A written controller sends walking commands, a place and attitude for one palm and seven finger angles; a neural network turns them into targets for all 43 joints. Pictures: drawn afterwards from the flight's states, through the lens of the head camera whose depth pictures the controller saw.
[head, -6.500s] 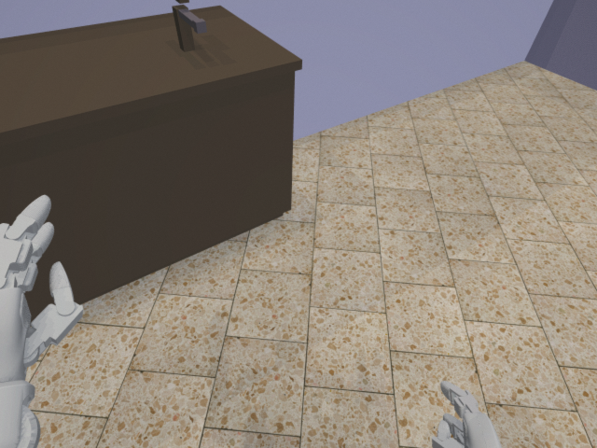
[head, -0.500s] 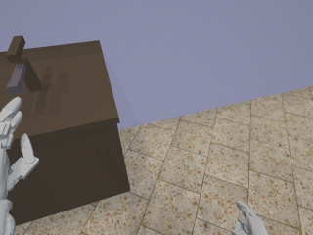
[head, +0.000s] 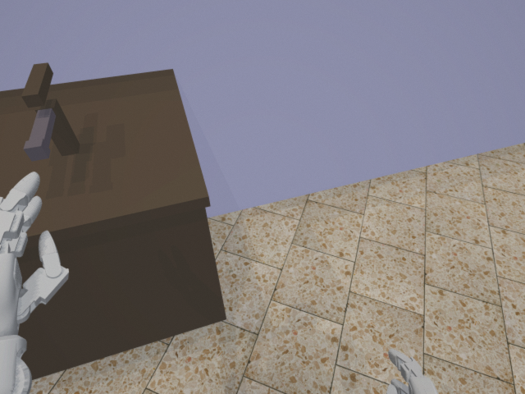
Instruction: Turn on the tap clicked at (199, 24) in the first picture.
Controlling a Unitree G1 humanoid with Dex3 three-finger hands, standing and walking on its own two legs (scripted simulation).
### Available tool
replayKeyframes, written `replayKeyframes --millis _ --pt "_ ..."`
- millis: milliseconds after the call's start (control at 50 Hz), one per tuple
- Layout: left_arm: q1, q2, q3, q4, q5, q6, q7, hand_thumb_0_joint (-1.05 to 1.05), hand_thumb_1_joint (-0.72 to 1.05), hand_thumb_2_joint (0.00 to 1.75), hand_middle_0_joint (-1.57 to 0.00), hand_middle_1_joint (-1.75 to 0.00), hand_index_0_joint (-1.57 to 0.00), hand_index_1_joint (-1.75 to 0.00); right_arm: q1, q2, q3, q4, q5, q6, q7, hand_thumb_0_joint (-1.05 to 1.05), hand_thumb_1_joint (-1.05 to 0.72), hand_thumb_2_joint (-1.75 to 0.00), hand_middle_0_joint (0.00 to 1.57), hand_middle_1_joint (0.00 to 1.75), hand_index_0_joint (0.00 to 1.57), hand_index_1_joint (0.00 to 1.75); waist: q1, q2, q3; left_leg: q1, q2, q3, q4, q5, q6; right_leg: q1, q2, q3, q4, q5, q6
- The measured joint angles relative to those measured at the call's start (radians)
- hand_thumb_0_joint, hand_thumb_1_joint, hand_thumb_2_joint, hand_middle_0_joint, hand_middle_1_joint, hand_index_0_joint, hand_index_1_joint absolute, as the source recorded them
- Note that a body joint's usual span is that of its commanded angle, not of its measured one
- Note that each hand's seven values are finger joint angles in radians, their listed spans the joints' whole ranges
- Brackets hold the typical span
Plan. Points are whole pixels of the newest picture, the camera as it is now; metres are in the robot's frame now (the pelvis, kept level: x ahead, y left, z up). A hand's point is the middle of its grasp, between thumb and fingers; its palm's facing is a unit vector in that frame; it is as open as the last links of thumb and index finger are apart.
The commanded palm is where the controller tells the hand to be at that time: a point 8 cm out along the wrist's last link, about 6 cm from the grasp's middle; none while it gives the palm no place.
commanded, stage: come to a stop and stand still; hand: left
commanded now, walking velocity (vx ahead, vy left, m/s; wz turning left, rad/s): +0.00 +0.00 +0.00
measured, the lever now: (37, 149) +0.47 +0.44 +0.12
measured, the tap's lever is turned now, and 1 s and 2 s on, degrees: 0 0 0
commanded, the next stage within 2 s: look again from close up in 0.50 s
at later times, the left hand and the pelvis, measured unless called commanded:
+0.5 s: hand (73, 257) +0.23 +0.25 +0.15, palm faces +0.40 -0.83 -0.38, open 7.4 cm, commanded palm +0.18 +0.28 +0.18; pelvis +0.02 +0.00 +0.00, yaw +0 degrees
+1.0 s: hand (72, 248) +0.26 +0.26 +0.14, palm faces +0.32 -0.84 -0.43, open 7.5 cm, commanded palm +0.19 +0.30 +0.18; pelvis +0.03 +0.02 +0.00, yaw +0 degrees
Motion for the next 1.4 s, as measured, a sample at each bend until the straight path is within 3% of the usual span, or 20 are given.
replayKeyframes --millis 600,660,700,760,840,900,1000,1080,1260,1400 --pt "0.004 -0.002 -0.011 -0.016 -0.013 0.004 -0.003 0.01 0.89 0.9 -0.21 -0.3 -0.21 -0.3 -0.041 0.001 -0.002 -0.026 -0.001 0.017 -0.008 0.01 -0.9 -0.9 0.21 0.3 0.2 0.3 0.001 -0.008 0.001 0.012 -0.002 -0.011 0.003 -0.032 0.001 0.007 -0.003 -0.009 0.021 -0.044 0.005" --pt "-0.216 0.119 0.04 0.074 0.007 -0.044 -0.038 0.01 0.88 0.9 -0.22 -0.3 -0.21 -0.3 -0.003 0.003 0.015 -0.046 0.02 -0.03 -0.01 0.01 -0.9 -0.9 0.2 0.3 0.2 0.3 0.035 -0.029 0.022 -0.037 -0.007 -0.037 0.048 -0.039 -0.002 -0.034 -0.009 -0.026 0.072 -0.076 0.02" --pt "-0.337 0.154 0.117 0.144 -0.006 -0.081 -0.035 0.01 0.88 0.9 -0.22 -0.3 -0.21 -0.3 -0.02 0.01 0.029 -0.031 0.006 -0.049 0.02 0.01 -0.9 -0.9 0.2 0.3 0.2 0.3 0.039 -0.037 0.039 -0.054 0.002 -0.036 0.072 -0.047 -0.009 -0.046 0.003 -0.023 0.075 -0.053 -0.004" --pt "-0.324 0.106 0.167 0.137 -0.044 -0.086 -0.019 0.01 0.89 0.9 -0.21 -0.3 -0.2 -0.3 -0.033 0.005 0.022 -0.042 0.005 -0.061 0.068 0.01 -0.9 -0.9 0.21 0.3 0.2 0.3 0.011 -0.011 0.05 -0.054 0.017 -0.021 0.081 -0.058 -0.008 -0.041 0.02 -0.008 0.058 -0.049 -0.015" --pt "-0.108 -0.004 0.059 0.006 -0.038 -0.076 -0.036 0.01 0.89 0.9 -0.2 -0.3 -0.2 -0.3 -0.029 -0.01 0.001 -0.049 0.01 -0.054 0.087 0.01 -0.9 -0.9 0.21 0.3 0.2 0.3 -0.026 0.01 0.055 -0.024 0.017 0.004 0.056 -0.062 0.005 -0.018 0.024 0.018 0.031 -0.043 0.004" --pt "0.01 -0.018 -0.006 -0.038 -0.022 -0.06 -0.06 0.01 0.89 0.9 -0.21 -0.3 -0.2 -0.3 -0.024 -0.006 -0.007 -0.038 0.004 -0.037 0.069 0.01 -0.9 -0.9 0.21 0.3 0.2 0.3 -0.038 -0.015 0.061 0.0 0.008 0.012 0.027 -0.056 0.011 -0.003 0.017 0.028 0.022 -0.044 0.011" --pt "0.017 0.049 0.053 -0.048 -0.02 -0.037 -0.049 0.01 0.88 0.9 -0.22 -0.3 -0.21 -0.3 -0.012 -0.009 -0.01 -0.041 -0.008 -0.032 0.033 0.01 -0.9 -0.9 0.21 0.3 0.2 0.3 -0.02 -0.051 0.079 0.015 -0.005 0.005 0.006 -0.047 0.018 0.01 0.004 0.022 0.015 -0.048 0.019" --pt "-0.04 0.052 0.104 -0.072 -0.029 -0.043 -0.024 0.01 0.88 0.9 -0.22 -0.3 -0.21 -0.3 -0.031 -0.026 -0.014 -0.044 -0.013 -0.046 0.031 0.01 -0.9 -0.9 0.21 0.3 0.2 0.3 -0.005 -0.037 0.079 0.014 -0.013 -0.002 0.019 -0.056 0.029 0.016 -0.005 0.016 0.019 -0.053 0.029" --pt "-0.01 -0.003 0.033 -0.032 -0.022 -0.048 -0.034 0.01 0.89 0.9 -0.21 -0.3 -0.2 -0.3 -0.057 -0.017 -0.018 -0.067 -0.007 -0.021 0.033 0.01 -0.9 -0.9 0.21 0.3 0.2 0.3 -0.006 -0.013 -0.016 0.017 -0.043 0.016 0.071 -0.116 0.065 -0.005 -0.034 0.037 0.114 -0.128 0.06" --pt "-0.053 -0.005 0.036 -0.002 -0.02 -0.007 -0.033 0.01 0.89 0.9 -0.21 -0.3 -0.21 -0.3 -0.026 -0.001 -0.008 -0.086 -0.01 -0.014 0.03 0.01 -0.9 -0.9 0.21 0.3 0.2 0.3 -0.002 -0.006 0.0 0.037 -0.063 0.007 0.1 -0.154 0.08 0.008 -0.056 0.028 0.17 -0.188 0.069"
